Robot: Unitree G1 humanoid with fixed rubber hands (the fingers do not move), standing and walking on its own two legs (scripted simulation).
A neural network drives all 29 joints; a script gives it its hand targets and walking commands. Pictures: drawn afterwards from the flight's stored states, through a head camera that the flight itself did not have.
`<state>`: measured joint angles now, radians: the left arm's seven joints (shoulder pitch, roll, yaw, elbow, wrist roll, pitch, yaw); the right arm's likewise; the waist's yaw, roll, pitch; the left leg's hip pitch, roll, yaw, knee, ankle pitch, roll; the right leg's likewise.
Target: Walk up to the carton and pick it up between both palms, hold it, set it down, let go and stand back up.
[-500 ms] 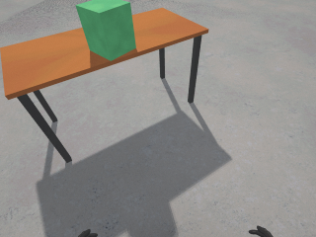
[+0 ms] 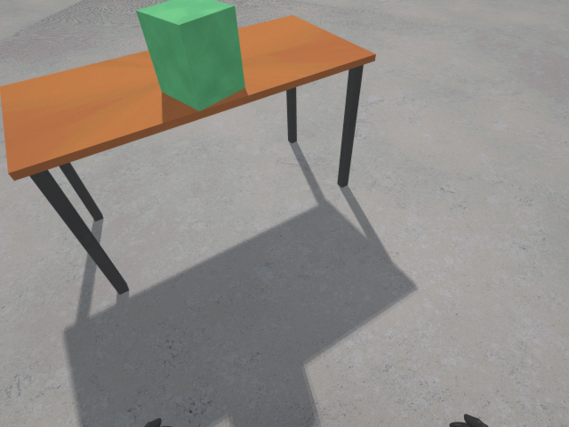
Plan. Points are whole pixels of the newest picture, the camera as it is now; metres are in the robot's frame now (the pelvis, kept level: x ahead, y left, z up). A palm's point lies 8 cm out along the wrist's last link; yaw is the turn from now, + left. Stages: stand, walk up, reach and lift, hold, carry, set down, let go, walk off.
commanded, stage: stand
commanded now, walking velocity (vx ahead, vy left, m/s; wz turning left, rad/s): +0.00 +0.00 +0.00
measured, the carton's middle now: (195, 52) +1.18 +0.32 +0.05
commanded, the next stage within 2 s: walk up in 0.66 s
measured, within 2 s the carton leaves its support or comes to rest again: neither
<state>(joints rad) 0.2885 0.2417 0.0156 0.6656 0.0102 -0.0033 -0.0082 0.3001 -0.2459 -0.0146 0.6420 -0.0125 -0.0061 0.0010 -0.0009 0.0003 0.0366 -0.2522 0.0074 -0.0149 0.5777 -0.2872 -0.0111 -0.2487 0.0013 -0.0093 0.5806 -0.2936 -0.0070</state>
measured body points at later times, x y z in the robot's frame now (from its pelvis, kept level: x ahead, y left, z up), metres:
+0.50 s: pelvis +0.00 +0.00 +0.00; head +0.00 +0.00 +0.45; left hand +0.11 +0.25 -0.11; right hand +0.11 -0.25 -0.11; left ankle +0.02 +0.13 -0.73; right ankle +0.01 -0.11 -0.73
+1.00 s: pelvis +0.01 +0.01 +0.00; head +0.01 +0.02 +0.45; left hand +0.08 +0.29 -0.11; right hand +0.12 -0.25 -0.11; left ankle +0.02 +0.13 -0.69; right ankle +0.01 -0.11 -0.73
